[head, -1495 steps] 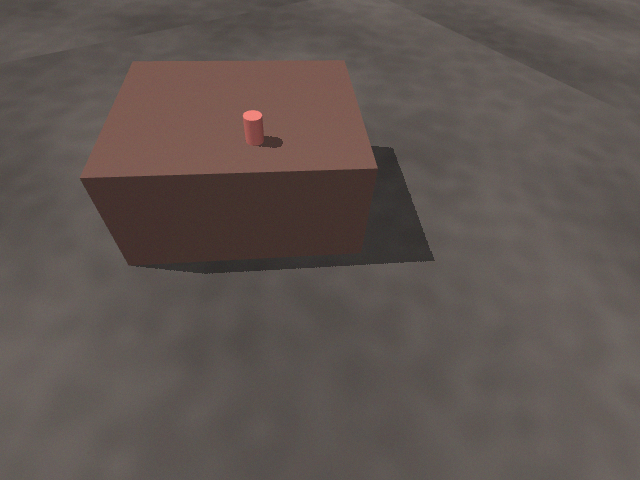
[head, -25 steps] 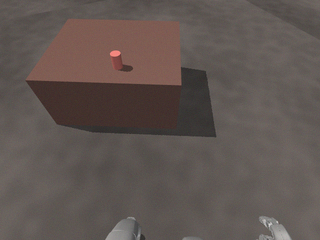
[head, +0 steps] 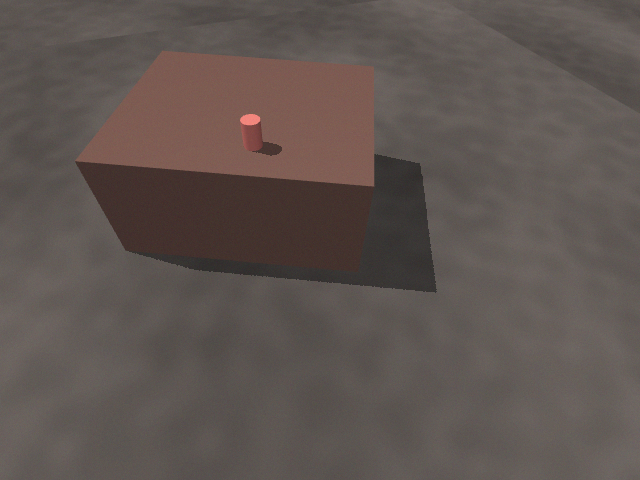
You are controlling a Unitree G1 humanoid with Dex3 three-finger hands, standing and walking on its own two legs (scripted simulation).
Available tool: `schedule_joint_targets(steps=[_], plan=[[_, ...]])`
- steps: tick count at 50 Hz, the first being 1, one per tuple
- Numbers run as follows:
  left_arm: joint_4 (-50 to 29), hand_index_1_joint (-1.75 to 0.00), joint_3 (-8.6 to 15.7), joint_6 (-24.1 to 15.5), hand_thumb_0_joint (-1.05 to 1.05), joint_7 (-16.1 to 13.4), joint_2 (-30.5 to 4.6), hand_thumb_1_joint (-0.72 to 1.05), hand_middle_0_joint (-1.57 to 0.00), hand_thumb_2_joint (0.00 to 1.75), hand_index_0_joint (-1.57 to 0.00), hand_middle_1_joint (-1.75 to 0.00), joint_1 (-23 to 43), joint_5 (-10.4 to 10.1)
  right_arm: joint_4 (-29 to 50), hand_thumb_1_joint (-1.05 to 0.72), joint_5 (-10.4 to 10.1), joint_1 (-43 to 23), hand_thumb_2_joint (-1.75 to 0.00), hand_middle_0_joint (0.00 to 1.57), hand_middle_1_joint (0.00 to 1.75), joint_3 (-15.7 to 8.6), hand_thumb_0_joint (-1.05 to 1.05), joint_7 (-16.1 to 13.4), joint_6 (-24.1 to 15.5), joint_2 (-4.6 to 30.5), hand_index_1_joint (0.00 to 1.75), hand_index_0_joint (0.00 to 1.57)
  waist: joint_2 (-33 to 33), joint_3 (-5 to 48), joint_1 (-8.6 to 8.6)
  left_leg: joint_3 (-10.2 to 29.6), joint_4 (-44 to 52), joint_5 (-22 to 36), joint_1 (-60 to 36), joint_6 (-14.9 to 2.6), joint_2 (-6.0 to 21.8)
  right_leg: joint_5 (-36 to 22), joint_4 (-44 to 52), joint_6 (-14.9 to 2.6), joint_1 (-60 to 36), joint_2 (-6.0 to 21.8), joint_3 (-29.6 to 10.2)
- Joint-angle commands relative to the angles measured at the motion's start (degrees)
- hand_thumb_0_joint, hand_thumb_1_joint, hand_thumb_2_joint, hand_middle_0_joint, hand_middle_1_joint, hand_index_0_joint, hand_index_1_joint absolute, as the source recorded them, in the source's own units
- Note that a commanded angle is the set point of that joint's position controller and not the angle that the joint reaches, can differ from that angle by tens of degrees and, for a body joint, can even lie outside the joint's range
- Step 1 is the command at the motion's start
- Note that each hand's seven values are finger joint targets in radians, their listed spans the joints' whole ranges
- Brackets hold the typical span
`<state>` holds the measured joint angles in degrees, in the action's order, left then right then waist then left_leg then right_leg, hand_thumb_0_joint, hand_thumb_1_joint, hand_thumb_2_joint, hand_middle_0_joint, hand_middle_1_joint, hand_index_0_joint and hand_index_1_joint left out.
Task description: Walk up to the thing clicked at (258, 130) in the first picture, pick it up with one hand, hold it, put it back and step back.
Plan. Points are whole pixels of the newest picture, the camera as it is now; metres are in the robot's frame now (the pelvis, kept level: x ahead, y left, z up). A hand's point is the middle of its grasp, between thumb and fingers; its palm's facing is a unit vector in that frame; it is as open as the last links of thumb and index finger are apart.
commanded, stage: step back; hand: left
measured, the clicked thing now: (251, 132) +1.13 +0.19 -0.26
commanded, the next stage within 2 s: stand in 0.56 s
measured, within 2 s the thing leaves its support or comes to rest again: neither
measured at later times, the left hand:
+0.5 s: hand out of the picture +0.13 +0.29 -0.14, palm faces +0.00 -0.94 -0.35, open 7.4 cm
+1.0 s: hand out of the picture +0.11 +0.27 -0.13, palm faces -0.04 -0.94 -0.33, open 7.4 cm
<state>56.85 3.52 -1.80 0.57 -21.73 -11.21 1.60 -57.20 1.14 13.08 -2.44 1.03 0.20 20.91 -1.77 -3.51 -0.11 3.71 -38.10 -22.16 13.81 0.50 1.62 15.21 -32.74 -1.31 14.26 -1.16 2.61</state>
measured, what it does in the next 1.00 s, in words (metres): stands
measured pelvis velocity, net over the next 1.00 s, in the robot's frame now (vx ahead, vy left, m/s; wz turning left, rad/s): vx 0.03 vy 0.02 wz -0.01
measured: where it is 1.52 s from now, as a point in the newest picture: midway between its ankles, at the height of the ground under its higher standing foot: outside the picture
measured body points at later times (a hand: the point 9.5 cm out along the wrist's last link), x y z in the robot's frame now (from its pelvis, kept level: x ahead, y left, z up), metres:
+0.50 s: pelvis +0.04 +0.03 +0.01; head +0.06 +0.03 +0.46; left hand +0.13 +0.33 -0.12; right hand +0.15 -0.27 -0.11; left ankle +0.04 +0.15 -0.73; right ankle +0.02 -0.11 -0.73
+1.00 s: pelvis +0.03 +0.02 +0.02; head +0.03 +0.02 +0.47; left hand +0.11 +0.32 -0.11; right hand +0.11 -0.28 -0.11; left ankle +0.04 +0.15 -0.73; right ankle +0.02 -0.11 -0.73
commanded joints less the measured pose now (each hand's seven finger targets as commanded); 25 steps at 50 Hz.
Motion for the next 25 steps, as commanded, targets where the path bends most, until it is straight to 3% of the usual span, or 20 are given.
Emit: schedule_joint_targets(steps=[1, 4, 7, 8, 9, 10, 11, 12, 14, 16, 17, 21, 22, 25], plan=[[-4.49, -0.3, 4.47, -2.09, 0.0, -1.22, -17.38, 0.9, -0.2, 0.9, -0.2, -0.3, 1.61, 0.23, 4.65, -0.9, 0.04, -2.92, -0.9, 0.2, 0.3, -2.96, 0.0, -1.73, -1.36, 12.22, 0.3, 0.2, 5.47, -1.53, 2.09, 3.47, -15.02, -11.19, 14.82, -1.18, 0.0, 6.1, 16.25, -14.63, -4.19, 24.73, -29.39], [-4.64, -0.3, 3.33, -2.11, 0.0, -1.32, -15.15, 0.9, -0.2, 0.9, -0.2, -0.3, 5.04, 0.49, 2.93, -0.9, -0.15, -1.0, -0.9, 0.2, 0.3, -2.75, 0.0, -1.04, -1.93, 10.66, 0.3, 0.2, 8.99, -0.95, 0.64, -0.14, -6.1, -4.97, 8.76, -1.13, 1.72, -1.27, 13.81, -10.11, 0.36, 18.5, -17.6], [-4.86, -0.3, 2.34, -1.15, 0.0, -0.8, -13.96, 0.9, -0.2, 0.9, -0.2, -0.3, 7.21, -0.28, 1.11, -0.9, 0.52, 1.29, -0.9, 0.2, 0.3, -2.91, 0.0, -0.89, -2.46, 8.89, 0.3, 0.2, 9.5, 3.13, -1.32, -6.4, 9.71, 5.66, -2.32, -0.72, -1.68, -9.11, 6.11, -6.58, 2.31, 12.86, -9.19], [-4.94, -0.3, 1.61, -0.8, 0.0, -0.7, -12.4, 0.9, -0.2, 0.9, -0.2, -0.3, 6.57, -0.45, 0.85, -0.9, 1.02, 0.4, -0.9, 0.2, 0.3, -3.22, 0.0, -1.23, -2.59, 9.39, 0.3, 0.2, 6.97, 3.54, -1.47, -5.11, 13.46, 10.45, -6.31, -0.91, -1.31, -11.17, 2.84, -4.73, 4.67, 11.48, -7.72], [-5.47, -0.3, 0.83, -0.6, 0.0, -0.64, -10.28, 0.9, -0.2, 0.9, -0.2, -0.3, 6.13, -0.78, 1.03, -0.9, 1.46, -0.01, -0.9, 0.2, 0.3, -3.68, 0.0, -1.6, -2.84, 11.26, 0.3, 0.2, 2.69, 5.31, -1.37, 1.34, 15.91, 12.91, -8.96, -2.28, 3.64, -11.02, -1.36, -2.65, 6.34, 9.09, -5.93], [-5.24, -0.3, 0.15, -0.19, 0.0, -0.61, -8.04, 0.9, -0.2, 0.9, -0.2, -0.3, 5.75, -1.7, 2.06, -0.9, 1.31, -3.41, -0.9, 0.2, 0.3, -3.63, 0.0, -1.8, -3.2, 13.82, 0.3, 0.2, -4.06, 6.15, 0.25, 13.56, 19.47, 10.98, -5.96, -5.88, 12.42, -1.06, -4.51, 0.23, 6.69, 3.82, -3.09], [-3.44, -0.3, 1.07, 0.21, 0.0, -0.97, -10.59, 0.9, -0.2, 0.9, -0.2, -0.3, 5.82, -1.73, 2.43, -0.9, 0.55, -6.67, -0.9, 0.2, 0.3, -3.7, 0.0, -1.55, -2.91, 16.46, 0.3, 0.2, -4.62, 4.43, 0.68, 14.74, 19.23, 7.62, 2.63, -11.07, 15.89, 10.81, -4.98, 0.39, 0.02, 2.59, -2.55], [-2.84, -0.3, 0.75, -0.02, 0.0, -0.96, -10.6, 0.9, -0.2, 0.9, -0.2, -0.3, 5.36, -1.2, 2.24, -0.9, 0.64, -8.71, -0.9, 0.2, 0.3, -3.42, 0.0, -1.41, -2.78, 15.44, 0.3, 0.2, -2.43, 4.08, 1.51, 12.24, 17.69, 9.59, 2.4, -10.65, 14.65, 9.56, -1.19, 0.01, -2.37, 3.18, -3.04], [-1.4, -0.3, 0.7, -0.69, 0.0, -1.08, -10.68, 0.9, -0.2, 0.9, -0.2, -0.3, 4.74, -0.98, 2.05, -0.9, 0.43, -10.61, -0.9, 0.2, 0.3, -2.36, 0.0, -1.54, -2.69, 12.7, 0.3, 0.2, -2.37, 5.3, 2.28, 4.17, 13.07, 21.31, 1.24, -5.4, 9.2, -6.33, 4.83, -0.48, -6.42, 5.32, -4.84], [-0.84, -0.3, 1.09, -1.05, 0.0, -1.17, -12.48, 0.9, -0.2, 0.9, -0.2, -0.3, 4.91, -1.31, 1.13, -0.9, -0.14, -8.96, -0.9, 0.2, 0.3, -2.08, 0.0, -1.8, -2.7, 11.54, 0.3, 0.2, -2.2, 7.33, 0.9, -0.1, 10.59, 26.13, -0.57, -2.57, 5.27, -17.8, 4.16, -1.4, -8.64, 7.43, -7.07], [-0.91, -0.3, 1.11, -0.99, 0.0, -1.27, -12.3, 0.9, -0.2, 0.9, -0.2, -0.3, 5.74, -1.36, 0.4, -0.9, -0.11, -8.52, -0.9, 0.2, 0.3, -2.06, 0.0, -1.9, -2.61, 11.42, 0.3, 0.2, -1.98, 8.18, 0.53, -0.78, 10.53, 29.09, -2.63, -2.37, 5.31, -20.36, 3.71, -1.43, -8.51, 7.74, -6.83], [0.22, -0.3, 0.34, -0.61, 0.0, -1.56, -11.54, 0.9, -0.2, 0.9, -0.2, -0.3, 6.74, -1.45, -0.56, -0.9, -0.31, -10.77, -0.9, 0.2, 0.3, -2.08, 0.0, -1.91, -2.13, 11.22, 0.3, 0.2, -0.14, 8.2, 0.7, -0.55, 11.51, 28.55, -5.86, -3.17, 6.24, -19.03, 5.54, -0.98, -6.62, 7.41, -6.53], [0.43, -0.3, 0.18, -0.53, 0.0, -1.58, -11.49, 0.9, -0.2, 0.9, -0.2, -0.3, 7.04, -1.29, -0.56, -0.9, -0.23, -11.73, -0.9, 0.2, 0.3, -2.06, 0.0, -1.86, -2.02, 11.16, 0.3, 0.2, -0.11, 7.41, 0.68, -0.54, 12.27, 26.24, -5.31, -3.31, 6.33, -18.01, 6.37, -0.79, -6.33, 7.25, -6.45], [1.17, -0.3, 0.19, -0.57, 0.0, -1.59, -11.58, 0.9, -0.2, 0.9, -0.2, -0.3, 8.24, -1.06, -1.49, -0.9, -0.24, -12.37, -0.9, 0.2, 0.3, -1.89, 0.0, -1.76, -1.84, 10.61, 0.3, 0.2, 1.45, 7.48, 0.45, -1.16, 13.41, 24.29, -5.12, -2.94, 6.05, -18.22, 7.39, -0.69, -7.57, 7.64, -7.17]])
